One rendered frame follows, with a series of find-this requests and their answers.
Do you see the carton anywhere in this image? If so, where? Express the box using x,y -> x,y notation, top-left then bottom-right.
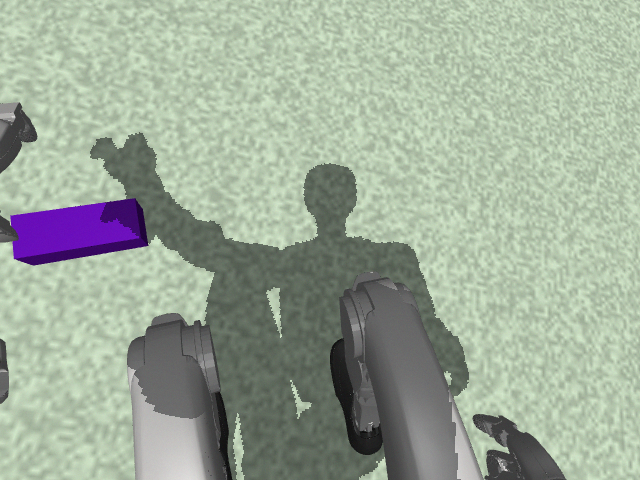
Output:
10,198 -> 148,266

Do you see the right robot foot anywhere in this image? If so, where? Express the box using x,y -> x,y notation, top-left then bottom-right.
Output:
330,338 -> 383,455

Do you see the left robot foot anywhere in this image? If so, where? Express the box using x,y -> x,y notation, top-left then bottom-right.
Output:
215,392 -> 232,480

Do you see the right robot hand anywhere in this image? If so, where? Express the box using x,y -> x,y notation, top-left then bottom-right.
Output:
473,414 -> 566,480

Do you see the left robot hand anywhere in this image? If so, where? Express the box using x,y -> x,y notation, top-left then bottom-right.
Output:
0,102 -> 37,243

